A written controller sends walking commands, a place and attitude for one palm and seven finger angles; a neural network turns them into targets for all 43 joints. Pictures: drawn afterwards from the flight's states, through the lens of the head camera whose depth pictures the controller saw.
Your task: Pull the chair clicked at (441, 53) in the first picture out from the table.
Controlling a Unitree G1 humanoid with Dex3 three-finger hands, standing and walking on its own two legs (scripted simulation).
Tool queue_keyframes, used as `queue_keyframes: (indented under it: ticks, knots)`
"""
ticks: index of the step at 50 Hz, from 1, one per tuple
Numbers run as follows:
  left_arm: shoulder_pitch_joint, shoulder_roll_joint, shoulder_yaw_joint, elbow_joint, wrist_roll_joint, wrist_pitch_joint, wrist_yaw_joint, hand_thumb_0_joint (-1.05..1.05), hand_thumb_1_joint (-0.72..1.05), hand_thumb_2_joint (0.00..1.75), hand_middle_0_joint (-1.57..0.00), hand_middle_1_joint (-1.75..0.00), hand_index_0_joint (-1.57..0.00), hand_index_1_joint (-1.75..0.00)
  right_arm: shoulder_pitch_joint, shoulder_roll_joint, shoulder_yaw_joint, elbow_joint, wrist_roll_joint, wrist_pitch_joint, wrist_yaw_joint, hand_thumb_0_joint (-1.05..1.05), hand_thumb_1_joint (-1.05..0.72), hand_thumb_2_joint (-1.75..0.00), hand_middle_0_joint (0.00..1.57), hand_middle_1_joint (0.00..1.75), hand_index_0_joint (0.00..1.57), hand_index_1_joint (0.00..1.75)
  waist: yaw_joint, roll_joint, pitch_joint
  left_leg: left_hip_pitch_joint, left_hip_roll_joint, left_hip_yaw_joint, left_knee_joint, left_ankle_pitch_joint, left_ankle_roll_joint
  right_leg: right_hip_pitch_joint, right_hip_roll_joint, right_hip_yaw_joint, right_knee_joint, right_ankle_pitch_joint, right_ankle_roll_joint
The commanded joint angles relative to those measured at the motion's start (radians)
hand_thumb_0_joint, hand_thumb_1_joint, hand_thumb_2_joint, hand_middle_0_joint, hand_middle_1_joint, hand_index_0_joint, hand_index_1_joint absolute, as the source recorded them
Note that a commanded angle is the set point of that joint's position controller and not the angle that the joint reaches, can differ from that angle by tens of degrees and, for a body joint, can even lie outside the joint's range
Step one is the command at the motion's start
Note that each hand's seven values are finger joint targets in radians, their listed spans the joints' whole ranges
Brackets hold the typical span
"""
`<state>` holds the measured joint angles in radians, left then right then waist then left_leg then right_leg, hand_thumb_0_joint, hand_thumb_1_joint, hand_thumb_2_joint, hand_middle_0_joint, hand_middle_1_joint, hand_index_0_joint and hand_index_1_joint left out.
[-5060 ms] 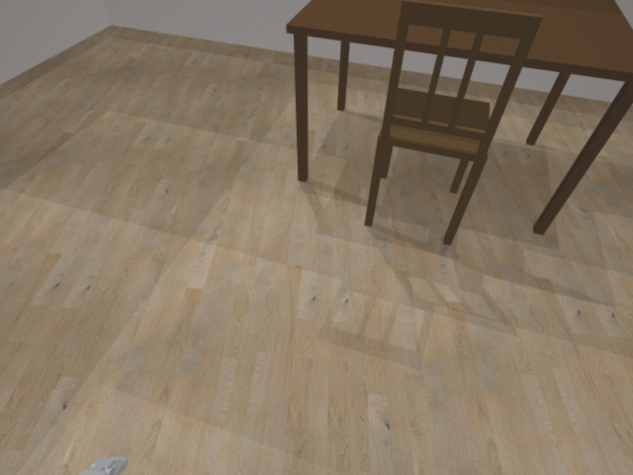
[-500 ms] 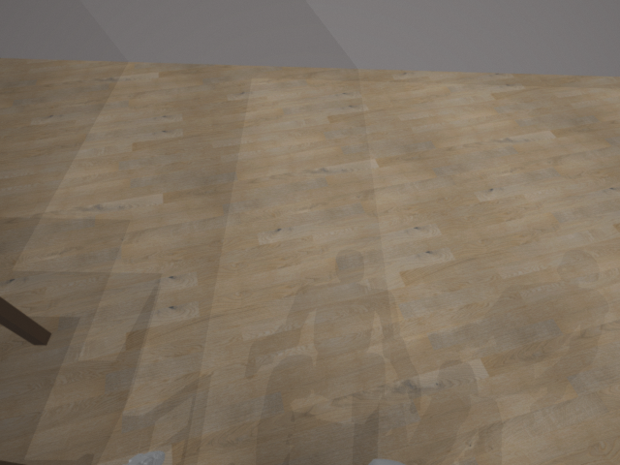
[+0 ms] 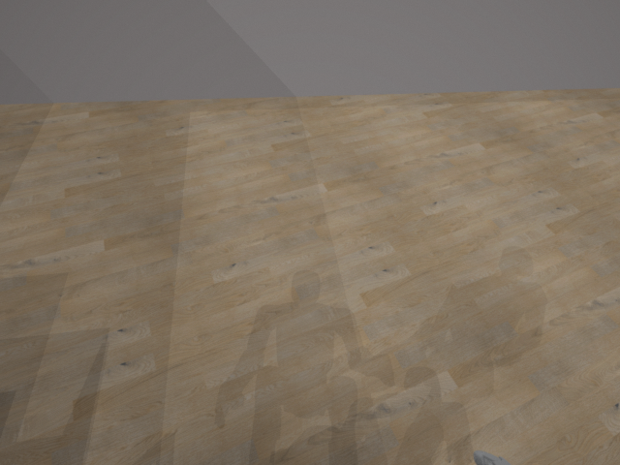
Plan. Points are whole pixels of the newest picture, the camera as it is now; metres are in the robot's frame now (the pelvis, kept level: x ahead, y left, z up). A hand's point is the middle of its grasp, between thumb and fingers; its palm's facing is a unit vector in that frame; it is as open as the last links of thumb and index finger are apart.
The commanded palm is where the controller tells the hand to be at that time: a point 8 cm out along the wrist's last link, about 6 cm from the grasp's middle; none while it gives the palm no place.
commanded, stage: walk to a spot facing it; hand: left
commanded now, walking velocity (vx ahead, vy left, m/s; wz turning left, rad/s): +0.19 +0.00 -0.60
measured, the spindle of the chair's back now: out of the picture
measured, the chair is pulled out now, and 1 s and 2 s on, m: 0.00 0.00 0.00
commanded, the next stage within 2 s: turn to face it in 0.34 s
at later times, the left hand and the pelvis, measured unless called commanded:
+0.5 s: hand (240, 371) +0.28 +0.14 -0.17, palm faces -0.36 -0.91 -0.19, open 7.4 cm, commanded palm none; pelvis +0.10 +0.01 +0.00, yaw -19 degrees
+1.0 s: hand (198, 386) +0.26 +0.21 -0.19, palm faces -0.07 -0.98 -0.20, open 7.4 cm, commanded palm none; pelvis +0.15 +0.03 -0.01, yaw -6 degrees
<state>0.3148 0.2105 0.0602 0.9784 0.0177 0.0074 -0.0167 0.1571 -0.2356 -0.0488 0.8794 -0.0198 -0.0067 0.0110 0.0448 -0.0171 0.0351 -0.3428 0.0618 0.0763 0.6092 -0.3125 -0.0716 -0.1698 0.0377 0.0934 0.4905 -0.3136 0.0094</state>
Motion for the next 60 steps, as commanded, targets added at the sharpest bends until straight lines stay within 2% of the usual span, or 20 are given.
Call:
queue_keyframes:
  ticks: [1,2,3,5,8,22,25,26,27,28,29,33,41,43,44,45,46,48,52,60]
  knots:
    - [-0.080,0.068,0.030,-0.138,-0.011,-0.019,-0.009,0.00,0.90,0.90,-0.20,-0.30,-0.20,-0.30,0.301,-0.286,-0.061,0.001,-0.016,-0.036,-0.033,0.00,-0.90,-0.90,0.20,0.30,0.20,0.30,-0.150,0.377,-0.104,0.479,0.452,-0.510,-0.407,-0.289,0.156,-0.533,0.036,-0.078,0.480,-0.313,-0.011]
    - [-0.099,0.117,0.038,-0.129,0.006,-0.012,-0.007,0.00,0.90,0.90,-0.20,-0.30,-0.20,-0.30,0.252,-0.257,-0.050,-0.005,-0.010,-0.030,-0.035,0.00,-0.90,-0.90,0.20,0.30,0.20,0.30,-0.142,0.328,-0.065,0.339,0.487,-0.551,-0.459,-0.413,0.173,-0.525,-0.042,-0.021,0.623,-0.269,-0.012]
    - [-0.131,0.122,0.047,-0.115,0.012,-0.011,-0.016,0.00,0.90,0.90,-0.20,-0.30,-0.20,-0.30,0.201,-0.198,-0.037,-0.011,-0.009,-0.034,-0.036,0.00,-0.90,-0.90,0.20,0.30,0.20,0.30,-0.118,0.216,0.026,0.229,0.430,-0.459,-0.475,-0.386,0.163,-0.518,-0.066,-0.037,0.695,-0.183,-0.007]
    - [-0.088,0.093,0.049,-0.082,0.015,-0.001,-0.030,0.00,0.90,0.90,-0.20,-0.30,-0.20,-0.30,0.110,-0.121,-0.012,-0.023,-0.004,-0.042,-0.040,0.00,-0.90,-0.90,0.20,0.30,0.20,0.30,-0.053,0.137,0.075,0.168,0.327,-0.213,-0.442,-0.068,0.118,-0.475,-0.106,-0.068,0.720,-0.037,0.011]
    - [-0.033,0.056,0.044,-0.054,0.007,0.018,-0.025,0.00,0.90,0.90,-0.20,-0.30,-0.20,-0.30,0.138,-0.086,-0.005,-0.001,0.004,-0.052,-0.048,0.00,-0.90,-0.90,0.20,0.30,0.20,0.30,-0.036,0.162,-0.001,0.231,0.272,0.010,-0.336,0.483,0.113,-0.428,-0.102,-0.098,0.744,0.026,0.043]
    - [-0.285,0.026,0.023,-0.142,0.011,0.025,-0.010,0.00,0.90,0.90,-0.20,-0.30,-0.20,-0.30,0.259,-0.099,-0.046,0.102,-0.008,-0.014,-0.036,0.00,-0.90,-0.90,0.20,0.30,0.20,0.30,-0.108,0.194,0.014,0.329,0.327,0.155,-0.182,0.690,0.169,-0.328,-0.086,-0.222,0.284,-0.041,0.020]
    - [-0.103,0.049,0.021,-0.084,0.017,-0.012,0.012,0.00,0.90,0.90,-0.20,-0.30,-0.20,-0.30,0.257,-0.100,-0.040,0.117,0.005,-0.017,-0.031,0.00,-0.90,-0.90,0.20,0.30,0.20,0.30,-0.014,0.134,-0.111,0.274,0.264,0.178,0.068,0.813,0.109,-0.008,-0.054,-0.231,-0.029,0.191,-0.015]
    - [0.019,0.144,0.035,-0.038,0.023,-0.033,0.030,0.00,0.90,0.90,-0.20,-0.30,-0.20,-0.30,0.277,-0.050,-0.026,0.112,0.018,-0.018,-0.023,0.00,-0.90,-0.90,0.20,0.30,0.20,0.30,0.030,-0.061,-0.242,0.033,0.197,0.196,0.287,0.480,0.059,0.315,-0.249,-0.036,-0.022,0.607,-0.072]
    - [0.073,0.211,0.037,-0.001,0.005,-0.046,0.039,0.00,0.90,0.90,-0.20,-0.30,-0.20,-0.30,0.259,0.016,-0.005,0.090,0.026,-0.009,-0.030,0.00,-0.90,-0.90,0.20,0.30,0.20,0.30,0.027,-0.192,-0.317,-0.151,0.068,0.120,0.506,-0.318,0.012,0.416,-0.495,0.162,0.038,1.155,-0.204]
    - [0.043,0.196,0.023,-0.005,-0.006,-0.043,0.045,0.00,0.90,0.90,-0.20,-0.30,-0.20,-0.30,0.210,0.024,0.000,0.081,0.026,0.003,-0.042,0.00,-0.90,-0.90,0.20,0.30,0.20,0.30,0.030,-0.098,-0.291,-0.134,0.067,-0.031,0.538,-0.361,0.027,0.321,-0.483,0.065,0.022,1.149,-0.239]
    - [-0.026,0.193,0.022,-0.016,-0.002,-0.045,0.049,0.00,0.90,0.90,-0.20,-0.30,-0.20,-0.30,0.221,0.029,0.004,0.090,0.022,0.009,-0.041,0.00,-0.90,-0.90,0.20,0.30,0.20,0.30,0.003,-0.199,-0.265,-0.152,0.068,-0.060,0.546,-0.330,0.028,0.272,-0.458,0.065,-0.012,0.991,-0.238]
    - [-0.193,0.119,-0.002,-0.044,0.001,-0.028,0.056,0.00,0.90,0.90,-0.20,-0.30,-0.20,-0.30,0.221,0.025,-0.003,0.142,0.011,0.042,-0.028,0.00,-0.90,-0.90,0.20,0.30,0.20,0.30,-0.068,-0.107,-0.044,-0.091,0.057,-0.025,0.470,-0.186,0.008,-0.018,-0.378,-0.146,-0.106,0.700,-0.153]
    - [-0.200,0.144,0.034,-0.074,0.009,-0.006,0.057,0.00,0.90,0.90,-0.20,-0.30,-0.20,-0.30,0.139,0.007,-0.022,0.064,0.004,0.039,0.002,0.00,-0.90,-0.90,0.20,0.30,0.20,0.30,-0.065,-0.165,-0.013,-0.055,0.040,0.057,0.201,-0.071,0.013,-0.061,-0.395,-0.235,-0.061,0.367,-0.112]
    - [-0.195,0.134,0.041,-0.087,0.003,0.003,0.053,0.00,0.90,0.90,-0.20,-0.30,-0.20,-0.30,0.185,-0.019,-0.033,0.053,-0.002,0.033,0.006,0.00,-0.90,-0.90,0.20,0.30,0.20,0.30,-0.090,-0.083,-0.049,0.058,0.016,0.076,0.024,0.082,0.024,-0.084,-0.361,-0.284,0.063,0.264,-0.059]
    - [-0.168,0.109,0.041,-0.098,-0.004,0.012,0.049,0.00,0.90,0.90,-0.20,-0.30,-0.20,-0.30,0.220,-0.077,-0.048,0.051,-0.006,0.025,0.008,0.00,-0.90,-0.90,0.20,0.30,0.20,0.30,-0.107,0.095,-0.078,0.154,0.079,-0.046,-0.097,0.228,0.063,-0.178,-0.305,-0.304,0.216,0.117,-0.010]
    - [-0.159,0.045,0.032,-0.141,-0.013,0.016,0.043,0.00,0.90,0.90,-0.20,-0.30,-0.20,-0.30,0.266,-0.186,-0.073,0.032,-0.014,0.015,0.003,0.00,-0.90,-0.90,0.20,0.30,0.20,0.30,-0.128,0.397,-0.087,0.225,0.331,-0.423,-0.240,0.501,0.201,-0.381,-0.167,-0.320,0.453,-0.294,0.073]
    - [-0.219,0.052,0.022,-0.167,0.000,0.021,0.047,0.00,0.90,0.90,-0.20,-0.30,-0.20,-0.30,0.295,-0.224,-0.082,0.046,-0.013,0.015,-0.011,0.00,-0.90,-0.90,0.20,0.30,0.20,0.30,-0.159,0.337,-0.121,0.214,0.412,-0.555,-0.304,0.460,0.280,-0.418,-0.130,-0.183,0.668,-0.390,0.064]
    - [-0.246,0.059,0.030,-0.160,0.003,0.016,0.043,0.00,0.90,0.90,-0.20,-0.30,-0.20,-0.30,0.200,-0.192,-0.073,0.017,-0.008,0.011,-0.024,0.00,-0.90,-0.90,0.20,0.30,0.20,0.30,-0.121,0.227,-0.116,0.191,0.340,-0.490,-0.298,0.292,0.254,-0.496,-0.150,-0.088,0.788,-0.228,0.061]
    - [-0.146,0.086,0.041,-0.102,0.003,0.019,0.030,0.00,0.90,0.90,-0.20,-0.30,-0.20,-0.30,0.074,-0.142,-0.050,-0.026,0.001,-0.004,-0.026,0.00,-0.90,-0.90,0.20,0.30,0.20,0.30,-0.059,0.124,-0.115,0.177,0.196,-0.269,-0.302,0.337,0.201,-0.414,-0.155,-0.090,0.723,-0.034,0.079]
    - [-0.149,0.119,0.041,-0.120,0.002,0.029,0.036,0.00,0.90,0.90,-0.20,-0.30,-0.20,-0.30,0.091,-0.180,-0.063,-0.026,0.003,0.012,-0.015,0.00,-0.90,-0.90,0.20,0.30,0.20,0.30,-0.077,0.128,-0.092,0.205,0.172,-0.358,-0.340,0.189,0.223,-0.399,-0.133,-0.082,0.576,-0.038,0.098]
